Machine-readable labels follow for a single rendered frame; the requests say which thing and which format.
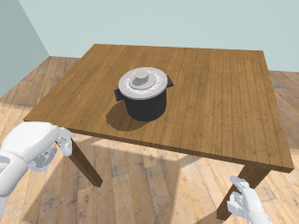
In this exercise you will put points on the table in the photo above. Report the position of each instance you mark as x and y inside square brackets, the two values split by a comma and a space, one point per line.
[222, 106]

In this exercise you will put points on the robot right hand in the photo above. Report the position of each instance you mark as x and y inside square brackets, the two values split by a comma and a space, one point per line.
[241, 205]

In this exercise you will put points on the knob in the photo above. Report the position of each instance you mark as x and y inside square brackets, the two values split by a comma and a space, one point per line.
[142, 75]

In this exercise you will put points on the lid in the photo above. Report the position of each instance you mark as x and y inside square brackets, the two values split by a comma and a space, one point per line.
[143, 90]

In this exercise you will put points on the robot left hand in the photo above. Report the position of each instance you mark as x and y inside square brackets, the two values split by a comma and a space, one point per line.
[30, 139]

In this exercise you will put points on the pot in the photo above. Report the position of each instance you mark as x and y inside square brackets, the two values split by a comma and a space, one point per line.
[148, 109]

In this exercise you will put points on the right robot forearm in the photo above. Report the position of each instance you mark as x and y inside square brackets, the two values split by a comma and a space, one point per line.
[258, 217]

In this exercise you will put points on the left robot forearm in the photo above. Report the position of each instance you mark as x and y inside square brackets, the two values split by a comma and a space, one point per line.
[12, 169]

